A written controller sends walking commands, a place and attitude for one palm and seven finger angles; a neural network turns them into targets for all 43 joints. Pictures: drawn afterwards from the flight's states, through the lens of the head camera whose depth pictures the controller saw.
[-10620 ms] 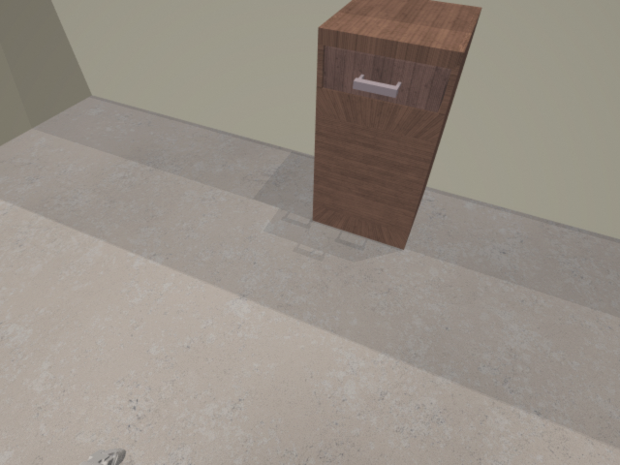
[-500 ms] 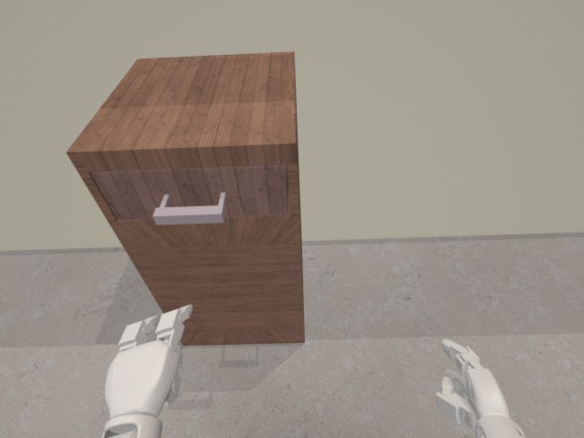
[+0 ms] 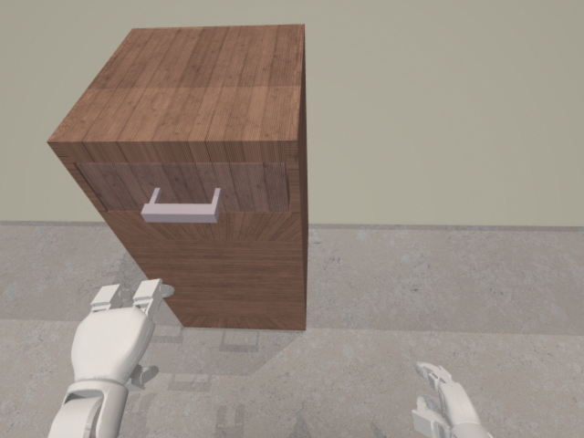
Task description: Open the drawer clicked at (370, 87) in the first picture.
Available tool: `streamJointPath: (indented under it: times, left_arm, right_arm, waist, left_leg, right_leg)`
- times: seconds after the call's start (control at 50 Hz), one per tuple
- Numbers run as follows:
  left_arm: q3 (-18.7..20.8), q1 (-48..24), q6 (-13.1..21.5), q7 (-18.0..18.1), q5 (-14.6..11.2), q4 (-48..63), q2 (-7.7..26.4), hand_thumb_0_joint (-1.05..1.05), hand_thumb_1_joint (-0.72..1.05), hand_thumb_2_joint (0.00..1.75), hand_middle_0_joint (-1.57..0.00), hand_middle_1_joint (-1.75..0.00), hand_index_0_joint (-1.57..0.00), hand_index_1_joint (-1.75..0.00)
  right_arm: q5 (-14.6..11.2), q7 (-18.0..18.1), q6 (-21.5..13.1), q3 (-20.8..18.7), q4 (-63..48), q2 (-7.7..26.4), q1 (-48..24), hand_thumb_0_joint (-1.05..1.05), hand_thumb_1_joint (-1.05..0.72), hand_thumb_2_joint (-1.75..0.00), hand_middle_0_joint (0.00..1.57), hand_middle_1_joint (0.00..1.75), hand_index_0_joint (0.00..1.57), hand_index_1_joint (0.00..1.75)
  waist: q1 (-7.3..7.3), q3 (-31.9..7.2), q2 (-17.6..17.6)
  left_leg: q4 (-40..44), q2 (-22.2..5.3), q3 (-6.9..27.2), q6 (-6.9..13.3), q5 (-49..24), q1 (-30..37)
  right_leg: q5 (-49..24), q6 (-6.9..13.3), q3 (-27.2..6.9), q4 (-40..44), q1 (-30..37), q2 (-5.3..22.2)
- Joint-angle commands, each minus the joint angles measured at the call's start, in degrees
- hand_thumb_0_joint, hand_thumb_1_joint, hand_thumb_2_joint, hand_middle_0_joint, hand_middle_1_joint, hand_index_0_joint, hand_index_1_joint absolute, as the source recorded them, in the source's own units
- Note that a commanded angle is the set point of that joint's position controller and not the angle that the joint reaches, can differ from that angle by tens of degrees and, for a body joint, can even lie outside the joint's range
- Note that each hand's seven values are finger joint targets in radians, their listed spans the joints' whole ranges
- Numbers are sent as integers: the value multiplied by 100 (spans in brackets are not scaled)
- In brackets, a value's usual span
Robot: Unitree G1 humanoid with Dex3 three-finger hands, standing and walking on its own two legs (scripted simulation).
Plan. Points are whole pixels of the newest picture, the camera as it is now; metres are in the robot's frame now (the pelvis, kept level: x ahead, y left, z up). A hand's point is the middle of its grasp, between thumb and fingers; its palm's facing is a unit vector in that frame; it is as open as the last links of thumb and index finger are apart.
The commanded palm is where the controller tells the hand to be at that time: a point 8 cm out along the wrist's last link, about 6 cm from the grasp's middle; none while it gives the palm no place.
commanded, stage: raise the hand with hooked fingers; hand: left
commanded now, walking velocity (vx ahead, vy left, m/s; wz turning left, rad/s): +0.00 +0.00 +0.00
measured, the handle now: (184, 203) +0.50 +0.27 -0.02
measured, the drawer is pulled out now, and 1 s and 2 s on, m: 0.00 0.00 0.00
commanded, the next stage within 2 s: move the hooked fingers above the handle in 1.02 s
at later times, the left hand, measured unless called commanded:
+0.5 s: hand (109, 270) +0.29 +0.27 +0.09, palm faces +0.11 -0.08 -0.99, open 13.7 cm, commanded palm +0.26 +0.28 +0.14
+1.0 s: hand (74, 274) +0.27 +0.31 +0.10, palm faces +0.10 -0.09 -0.99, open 13.8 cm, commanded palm +0.25 +0.31 +0.15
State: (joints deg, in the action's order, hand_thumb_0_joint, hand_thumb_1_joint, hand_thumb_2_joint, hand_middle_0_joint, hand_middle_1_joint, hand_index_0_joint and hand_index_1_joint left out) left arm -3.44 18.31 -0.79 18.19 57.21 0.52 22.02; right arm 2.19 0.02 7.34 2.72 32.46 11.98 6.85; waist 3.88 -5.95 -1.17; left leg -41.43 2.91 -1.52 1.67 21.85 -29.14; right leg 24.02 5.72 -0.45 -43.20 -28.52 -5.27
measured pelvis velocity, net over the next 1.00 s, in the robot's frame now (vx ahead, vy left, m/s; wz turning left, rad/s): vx -0.03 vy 0.06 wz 0.03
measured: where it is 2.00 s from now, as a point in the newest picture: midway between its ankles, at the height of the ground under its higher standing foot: outside the picture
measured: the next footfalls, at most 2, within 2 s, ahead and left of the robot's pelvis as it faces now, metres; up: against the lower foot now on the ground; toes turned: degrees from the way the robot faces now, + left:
none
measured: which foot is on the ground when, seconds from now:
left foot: down 0.00-1.00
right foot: down 0.00-1.00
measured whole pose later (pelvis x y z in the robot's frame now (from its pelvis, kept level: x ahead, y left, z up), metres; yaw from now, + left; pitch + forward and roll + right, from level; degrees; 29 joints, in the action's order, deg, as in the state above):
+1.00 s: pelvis -0.03 +0.06 +0.02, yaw +2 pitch +3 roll -1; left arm -3.8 -4.4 0.9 8.8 54.4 -3.8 27.2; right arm -0.9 0.3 8.7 -0.8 35.6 14.2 10.0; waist 4.6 -1.1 -4.0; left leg -31.4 6.1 0.0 5.9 14.7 -19.9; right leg 16.8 1.1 -0.2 -31.1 -17.6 -2.0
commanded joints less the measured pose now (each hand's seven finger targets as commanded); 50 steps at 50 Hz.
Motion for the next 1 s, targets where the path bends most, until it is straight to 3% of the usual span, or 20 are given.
streamJointPath:
  times: [0.0, 0.04, 0.08, 0.12, 0.22, 0.26, 0.36, 0.46, 0.56, 0.6, 0.64, 0.68, 0.76, 0.8, 0.84, 0.86, 0.92, 0.98]
  left_arm:
    - [1046, -640, 280, 558, 26, 1558, 1144, 0, -15, 45, -27, -98, -27, -98]
    - [1100, -677, 323, 700, -16, 1512, 1100, 0, -20, 43, -28, -100, -28, -100]
    - [1044, -758, 180, 764, -80, 1214, 986, 0, -24, 41, -28, -103, -28, -103]
    - [858, -1003, -57, 715, -116, 992, 885, 0, -29, 39, -29, -107, -29, -107]
    - [410, -1656, -656, 211, -208, 1160, 920, 0, -41, 34, -29, -114, -29, -114]
    - [441, -1974, -779, -18, -209, 1189, 1101, 0, -45, 32, -30, -117, -30, -117]
    - [623, -2674, -739, -322, -102, 1022, 1434, 0, -50, 30, -30, -120, -30, -120]
    - [562, -3482, -787, -539, -132, 721, 1476, 0, -50, 30, -30, -120, -30, -120]
    - [289, -4027, -895, -999, -294, 176, 1337, 0, -50, 30, -30, -120, -30, -120]
    - [215, -4332, -831, -1187, -318, 164, 1391, 0, -50, 30, -30, -120, -30, -120]
    - [248, -4019, -696, -1339, -332, 105, 1372, 0, -50, 30, -30, -120, -30, -120]
    - [301, -3746, -497, -1444, -386, 176, 1367, 0, -50, 30, -30, -120, -30, -120]
    - [615, -3746, -29, -1348, -384, 670, 1594, 0, -50, 30, -30, -120, -30, -120]
    - [711, -3976, 176, -1134, -308, 940, 1669, 0, -50, 30, -30, -120, -30, -120]
    - [873, -4019, 281, -900, -265, 966, 1766, 0, -50, 30, -30, -120, -30, -120]
    - [977, -4063, 280, -787, -249, 960, 1849, 0, -50, 30, -30, -120, -30, -120]
    - [880, -4034, 193, -578, -275, 745, 1687, 0, -50, 30, -30, -120, -30, -120]
    - [650, -3925, -63, -593, -317, 502, 1493, 0, -50, 30, -30, -120, -30, -120]
  right_arm:
    - [115, 80, -346, -429, -838, 651, -826, 0, -90, -90, 20, 30, 20, 30]
    - [105, 60, -364, -516, -774, 683, -752, 0, -90, -90, 20, 30, 20, 30]
    - [41, 46, -336, -574, -749, 728, -720, 0, -90, -90, 20, 30, 20, 30]
    - [-34, 40, -295, -626, -711, 783, -717, 0, -90, -90, 20, 30, 20, 30]
    - [-193, 95, -166, -636, -776, 842, -785, 0, -90, -90, 20, 30, 20, 30]
    - [-225, 137, -110, -581, -806, 865, -860, 0, -90, -90, 20, 30, 20, 30]
    - [-237, 181, -36, -470, -770, 800, -821, 0, -90, -90, 20, 30, 20, 30]
    - [-291, 192, 35, -423, -732, 770, -811, 0, -90, -90, 20, 30, 20, 30]
    - [-353, 205, 92, -385, -697, 786, -719, 0, -90, -90, 20, 30, 20, 30]
    - [-361, 217, 94, -363, -699, 804, -694, 0, -90, -90, 20, 30, 20, 30]
    - [-329, 194, 75, -373, -734, 813, -616, 0, -90, -90, 20, 30, 20, 30]
    - [-320, 151, 43, -372, -759, 814, -557, 0, -90, -90, 20, 30, 20, 30]
    - [-250, 100, -21, -430, -747, 844, -510, 0, -90, -90, 20, 30, 20, 30]
    - [-247, 80, -74, -451, -716, 817, -509, 0, -90, -90, 20, 30, 20, 30]
    - [-243, 85, -118, -488, -678, 820, -463, 0, -90, -90, 20, 30, 20, 30]
    - [-242, 78, -121, -501, -646, 843, -440, 0, -90, -90, 20, 30, 20, 30]
    - [-282, 66, -133, -549, -571, 839, -411, 0, -90, -90, 20, 30, 20, 30]
    - [-329, 49, -114, -565, -546, 877, -389, 0, -90, -90, 20, 30, 20, 30]
  waist:
    - [83, -1597, -16]
    - [31, -1700, 66]
    - [-45, -1514, 374]
    - [-104, -1408, 415]
    - [-52, -1471, 237]
    - [-59, -1366, 198]
    - [10, -1074, -36]
    - [-11, -983, -259]
    - [-126, -758, 102]
    - [-158, -706, 67]
    - [-81, -845, 206]
    - [-27, -899, 76]
    - [42, -909, -156]
    - [63, -925, -491]
    - [95, -1013, -498]
    - [93, -1046, -499]
    - [58, -1064, -391]
    - [16, -1022, -248]
  left_leg:
    - [109, 178, 368, 113, -1996, 323]
    - [97, 180, 373, 117, -2133, 410]
    - [143, 167, 384, 116, -1994, 324]
    - [217, 154, 342, 113, -1925, 383]
    - [522, 72, 311, 132, -2353, 985]
    - [646, 36, 323, 141, -2432, 1130]
    - [919, -57, 386, 111, -2623, 1494]
    - [1133, -84, 434, 46, -2640, 1754]
    - [1332, -114, 470, 41, -2349, 1801]
    - [1397, -134, 507, 53, -2231, 1867]
    - [1400, -132, 522, 54, -2392, 1922]
    - [1412, -149, 574, 33, -2524, 1951]
    - [1451, -214, 691, -44, -2689, 2014]
    - [1458, -246, 798, -124, -2735, 2139]
    - [1449, -254, 858, -172, -2703, 2207]
    - [1472, -258, 908, -202, -2577, 2171]
    - [1497, -256, 895, -235, -2290, 2140]
    - [1575, -261, 912, -248, -1996, 2067]
  right_leg:
    - [-4344, -423, -1129, 471, 1612, 593]
    - [-4483, -434, -1054, 427, 1544, 576]
    - [-4174, -438, -941, 475, 1409, 537]
    - [-3850, -436, -834, 560, 1302, 504]
    - [-3474, -403, -618, 793, 1459, 462]
    - [-3256, -372, -597, 900, 1479, 426]
    - [-2672, -295, -348, 1097, 1395, 352]
    - [-2337, -249, -250, 1288, 1414, 313]
    - [-1977, -273, -113, 1505, 1409, 312]
    - [-1836, -264, -80, 1569, 1376, 318]
    - [-1930, -268, -75, 1582, 1498, 323]
    - [-1925, -249, -52, 1581, 1565, 333]
    - [-1779, -220, -35, 1578, 1443, 301]
    - [-1613, -194, 3, 1533, 1240, 280]
    - [-1524, -192, 20, 1496, 1130, 256]
    - [-1427, -187, 33, 1472, 1104, 234]
    - [-1311, -202, 61, 1443, 975, 236]
    - [-1203, -218, 73, 1448, 963, 242]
